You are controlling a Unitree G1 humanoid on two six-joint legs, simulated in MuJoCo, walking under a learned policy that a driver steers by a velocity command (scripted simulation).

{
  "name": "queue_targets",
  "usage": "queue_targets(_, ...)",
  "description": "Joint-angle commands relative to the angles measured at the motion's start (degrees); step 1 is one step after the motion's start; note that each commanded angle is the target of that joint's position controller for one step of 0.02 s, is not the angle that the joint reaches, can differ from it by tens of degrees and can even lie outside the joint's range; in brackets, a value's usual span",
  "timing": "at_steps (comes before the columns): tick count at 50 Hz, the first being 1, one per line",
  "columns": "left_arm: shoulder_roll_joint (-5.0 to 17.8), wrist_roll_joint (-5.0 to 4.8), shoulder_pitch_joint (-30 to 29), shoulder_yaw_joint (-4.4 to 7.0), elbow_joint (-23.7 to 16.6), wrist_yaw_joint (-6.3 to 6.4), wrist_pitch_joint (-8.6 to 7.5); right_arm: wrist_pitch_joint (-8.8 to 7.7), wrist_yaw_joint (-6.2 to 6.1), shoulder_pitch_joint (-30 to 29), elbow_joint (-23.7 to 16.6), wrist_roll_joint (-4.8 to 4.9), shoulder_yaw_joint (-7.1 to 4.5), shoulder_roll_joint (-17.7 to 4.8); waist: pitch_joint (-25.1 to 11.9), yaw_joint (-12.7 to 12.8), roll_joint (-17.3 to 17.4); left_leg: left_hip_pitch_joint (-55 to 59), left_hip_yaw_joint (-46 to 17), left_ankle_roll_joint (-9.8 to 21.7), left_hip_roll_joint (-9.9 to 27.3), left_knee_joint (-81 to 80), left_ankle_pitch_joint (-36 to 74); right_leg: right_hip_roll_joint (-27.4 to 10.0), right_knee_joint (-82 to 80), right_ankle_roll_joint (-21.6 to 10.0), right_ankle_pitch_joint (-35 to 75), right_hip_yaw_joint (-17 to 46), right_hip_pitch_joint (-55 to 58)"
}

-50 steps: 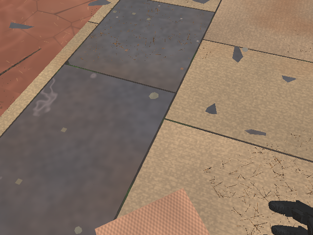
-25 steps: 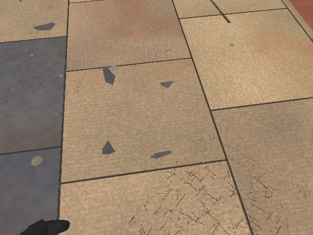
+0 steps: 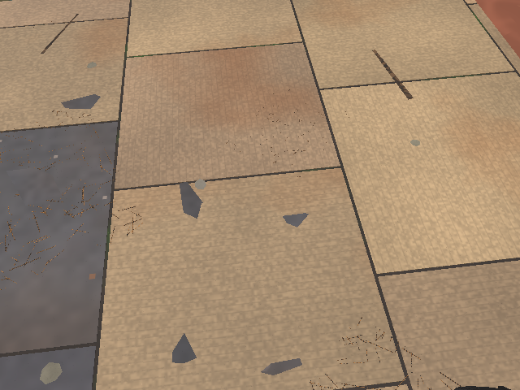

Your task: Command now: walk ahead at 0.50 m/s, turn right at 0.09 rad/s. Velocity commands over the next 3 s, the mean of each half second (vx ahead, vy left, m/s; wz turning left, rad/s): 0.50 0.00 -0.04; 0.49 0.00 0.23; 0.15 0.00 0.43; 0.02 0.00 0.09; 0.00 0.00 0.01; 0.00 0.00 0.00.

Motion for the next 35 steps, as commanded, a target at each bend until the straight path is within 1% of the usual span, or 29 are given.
queue_targets(1, 10.0, -0.26, 1.8, 2.86, -1.0, 0.57, 0.15, -1.36, 0.73, -5.2, -5.4, 0.05, -1.55, -6.0, 2.5, -0.7, -7.2, 0.3, 0.1, 2.4, -0.8, -2.9, -4.6, -18.4, -0.8, -7.8, 22.3, 8.6, 1.4)
queue_targets(2, 10.3, -0.26, 1.3, 2.96, -0.9, 0.68, 0.41, -1.45, 0.73, -3.1, -4.9, -0.01, -1.87, -6.7, 1.4, -2.0, -7.9, 3.7, 1.1, 3.3, -1.8, -3.5, -7.0, -18.1, 1.8, -7.1, 28.2, 8.3, 2.3)
queue_targets(3, 10.4, -0.2, 0.3, 2.87, -1.0, 0.78, 0.7, -1.51, 0.46, 2.0, -3.6, -0.17, -2.66, -7.9, -1.8, -5.0, -7.7, 11.3, 3.1, 4.7, -3.7, -4.9, -7.3, -16.2, 7.9, -5.9, 37.6, 6.6, 2.0)
queue_targets(4, 8.7, 0.31, 0.5, 2.13, -1.2, 0.91, 0.87, -1.53, 0.01, 10.2, -1.4, -0.49, -3.86, -10.6, -8.3, -8.7, -6.3, 24.5, 2.1, 6.9, -2.4, -3.5, -5.0, -12.9, 18.8, -4.1, 39.1, 4.1, -2.2)
queue_targets(5, 4.8, 1.88, 4.1, 0.59, -2.7, 1.02, 0.58, -1.4, -0.32, 18.9, -0.5, -1.19, -4.86, -15.5, -18.3, -9.9, 3.0, 44.0, -13.3, 12.3, 10.0, -0.9, -3.0, -7.5, 38.4, -1.4, 20.2, 1.5, -16.2)
queue_targets(6, 1.1, 0.42, 9.9, -0.4, -2.5, 0.57, -0.61, -1.07, 0.23, 21.5, 1.2, -0.74, -5.12, -16.3, -23.3, -7.6, 17.2, 57.1, -39.3, 19.7, 18.0, -11.0, -19.5, 0.9, 53.8, 1.5, -15.4, 3.3, -35.2)
queue_targets(7, 7.5, -0.76, 4.2, 0.81, -2.4, 0.27, -1.3, -1.01, 0.18, 20.2, 0.7, 0.47, -3.74, -11.0, -17.6, -10.0, 8.9, 54.0, -38.7, 17.1, 16.6, -14.6, -30.3, -2.7, 58.7, 1.1, -15.0, 7.3, -42.0)
queue_targets(8, 9.1, -1.4, -1.9, 1.32, -4.2, 0.1, -1.67, -0.82, -0.14, 16.0, 0.2, 0.29, -3.08, -9.2, -9.8, -9.8, 4.7, 46.4, -30.6, 14.7, 14.9, -15.6, -29.2, -5.6, 57.8, 0.6, -9.2, 5.1, -44.4)
queue_targets(9, 8.4, -0.79, -4.8, 1.14, -4.7, 0.27, -1.75, -0.63, -0.22, 12.6, -0.4, -0.38, -2.66, -8.4, -5.3, -8.3, 0.6, 38.5, -24.7, 13.9, 12.8, -16.8, -22.7, -8.1, 55.1, 0.7, -4.6, 3.4, -42.7)
queue_targets(10, 7.8, -0.01, -5.5, 1.33, -4.9, 0.32, -1.64, -0.63, -0.21, 10.3, -0.6, -0.92, -2.3, -7.3, -2.7, -6.7, 0.5, 32.9, -20.7, 13.8, 10.9, -18.3, -17.3, -9.8, 51.6, 1.1, -1.5, 3.2, -40.6)
queue_targets(11, 7.0, 0.1, -4.1, 1.37, -4.5, 0.26, -1.28, -0.84, -0.26, 9.3, -0.7, -1.39, -1.97, -6.5, -2.6, -5.1, 2.0, 29.6, -18.0, 13.6, 9.5, -19.6, -13.5, -11.0, 49.9, 1.4, 0.5, 3.3, -37.2)
queue_targets(12, 5.9, 0.05, -2.7, 1.24, -4.0, 0.28, -0.87, -1.06, -0.24, 9.0, -0.5, -1.2, -1.94, -6.3, -2.8, -4.3, 2.7, 28.0, -15.8, 14.0, 8.7, -20.9, -11.1, -11.3, 48.4, 1.8, 1.2, 2.9, -35.5)
queue_targets(13, 5.1, 0.14, -2.1, 1.09, -3.7, 0.35, -0.49, -1.3, -0.29, 9.1, -0.1, -0.9, -2.0, -6.5, -2.6, -3.8, 2.6, 26.7, -13.8, 14.4, 8.4, -21.9, -8.5, -11.5, 46.9, 2.3, 1.6, 2.3, -35.1)
queue_targets(14, 4.6, 0.34, -2.9, 0.97, -3.9, 0.44, -0.22, -1.47, -0.42, 9.3, 0.3, -0.7, -2.18, -7.2, -1.8, -3.6, 2.2, 25.9, -12.1, 14.9, 8.4, -22.9, -6.1, -11.8, 45.0, 3.0, 3.0, 2.0, -35.9)
queue_targets(16, 4.0, 0.7, -6.6, 0.7, -5.1, 0.57, -0.14, -1.36, -0.9, 10.3, 1.2, -0.62, -2.56, -8.5, -0.4, -4.3, 1.0, 26.1, -9.4, 15.1, 8.2, -24.3, -2.5, -12.3, 39.3, 4.1, 8.2, 1.6, -38.6)
queue_targets(17, 3.6, 0.74, -8.2, 0.56, -5.4, 0.49, -0.28, -1.16, -1.11, 10.8, 1.6, -0.53, -2.62, -8.7, 0.0, -4.7, 0.7, 26.6, -7.7, 14.6, 7.5, -24.5, -1.5, -12.2, 35.8, 4.4, 11.5, 1.3, -38.9)
queue_targets(19, 2.7, 0.64, -11.7, 0.21, -6.0, 0.1, -0.74, -0.77, -1.43, 11.8, 2.3, -0.24, -2.65, -9.1, 0.7, -6.0, 0.7, 26.9, -4.3, 13.2, 5.8, -24.7, -0.3, -11.4, 28.1, 4.4, 18.0, 0.3, -37.6)
queue_targets(21, 1.9, 0.43, -15.8, -0.16, -6.9, -0.39, -1.21, -0.45, -1.64, 13.8, 3.3, 0.13, -2.76, -9.7, 1.4, -7.6, 0.6, 27.4, -2.6, 12.4, 5.3, -24.7, -1.1, -10.1, 21.7, 4.3, 22.5, -1.0, -35.5)
queue_targets(23, 2.0, 0.09, -19.2, -0.25, -8.0, -0.95, -1.54, 0.01, -1.7, 16.2, 4.6, 0.37, -2.88, -10.2, 2.3, -9.0, 0.5, 29.8, -2.8, 12.4, 6.5, -24.0, -2.0, -9.2, 18.1, 4.0, 23.7, -1.4, -35.2)
queue_targets(25, 2.4, -0.13, -21.5, -0.18, -9.0, -1.59, -1.82, 0.71, -1.83, 17.6, 5.7, 0.53, -3.04, -10.4, 3.1, -9.3, 0.8, 33.8, -3.6, 12.1, 8.3, -22.4, -0.9, -8.7, 15.6, 3.1, 21.7, -1.2, -36.4)
queue_targets(27, 3.2, -0.08, -21.9, 0.05, -9.6, -2.17, -2.09, 1.39, -2.14, 17.6, 6.3, 0.75, -3.38, -11.0, 3.0, -8.4, 1.3, 37.6, -4.2, 11.3, 10.1, -19.8, 2.5, -8.2, 13.7, 1.6, 17.5, -1.0, -36.2)
queue_targets(28, 3.9, -0.02, -20.6, 0.3, -9.4, -2.31, -2.17, 1.68, -2.31, 17.2, 6.5, 0.78, -3.56, -11.4, 2.1, -7.3, 1.8, 38.8, -4.3, 10.7, 10.5, -18.0, 6.1, -7.6, 13.0, 0.8, 15.4, -1.4, -34.0)
queue_targets(29, 5.0, 0.15, -17.5, 0.85, -8.6, -2.26, -2.23, 1.93, -2.47, 16.2, 6.4, 0.81, -3.72, -11.9, 0.2, -5.3, 2.4, 39.2, -3.6, 10.0, 10.0, -14.2, 14.2, -6.2, 12.3, -0.3, 13.7, -2.6, -29.0)
queue_targets(30, 6.8, 0.37, -10.5, 1.95, -6.5, -1.96, -2.23, 2.25, -2.6, 15.1, 6.3, 0.79, -3.52, -11.5, -4.2, -1.3, 1.9, 37.8, -1.5, 8.7, 7.7, -6.1, 21.9, -4.5, 10.7, -1.8, 14.6, -4.4, -19.0)
queue_targets(31, 9.9, 0.7, -0.9, 3.23, -4.1, -1.38, -2.08, 2.27, -2.76, 15.2, 5.5, 0.04, -2.55, -9.3, -11.7, 2.5, -0.1, 30.2, 0.6, 6.8, 4.8, 6.8, 16.8, -8.3, 13.1, -4.4, 16.5, -0.8, -3.0)
queue_targets(32, 15.9, 1.69, 5.1, 4.61, -3.3, -0.95, -1.78, 1.21, -2.29, 21.8, 4.0, -0.46, -0.55, -3.3, -20.7, 1.3, -12.3, 6.1, 3.3, 2.6, -3.8, 29.9, -6.9, -23.7, 12.4, -13.1, 9.5, 23.7, 21.3)
queue_targets(33, 11.9, 0.8, 6.9, 3.63, -2.9, -0.92, -1.45, 0.08, -1.93, 21.2, 5.2, 0.03, -0.5, -4.1, -24.7, 2.6, -16.8, -3.0, -4.2, 2.2, -7.2, 39.4, -37.0, -27.8, 3.9, -15.3, 1.8, 38.9, 24.0)
queue_targets(34, 9.1, 0.59, 3.3, 2.53, -3.1, -0.74, -1.42, -0.56, -1.5, 16.3, 3.9, 1.84, -2.06, -9.3, -15.4, 2.9, -12.0, -8.3, -6.4, 3.0, -3.8, 43.3, -34.8, -26.4, 2.2, -12.3, -3.0, 31.7, 16.9)
queue_targets(35, 7.7, 0.67, -0.7, 2.02, -3.5, -0.56, -1.4, -0.73, -1.45, 12.2, 2.7, 2.26, -2.11, -9.4, -9.1, 1.3, -9.0, -8.4, -4.5, 3.4, -0.8, 41.5, -29.6, -24.3, 0.6, -10.4, -1.6, 23.8, 8.4)
Next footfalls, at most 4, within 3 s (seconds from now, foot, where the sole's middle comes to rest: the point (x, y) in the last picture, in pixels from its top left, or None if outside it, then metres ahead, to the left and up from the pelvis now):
0.08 left None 0.23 0.14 -0.78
0.62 right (336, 373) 0.53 -0.10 -0.78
1.14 left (246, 280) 0.78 0.15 -0.78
1.58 right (325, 262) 0.86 -0.08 -0.78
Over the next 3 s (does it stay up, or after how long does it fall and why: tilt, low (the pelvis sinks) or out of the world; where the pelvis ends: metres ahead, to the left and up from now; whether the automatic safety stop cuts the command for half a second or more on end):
stays up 0.79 0.00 0.00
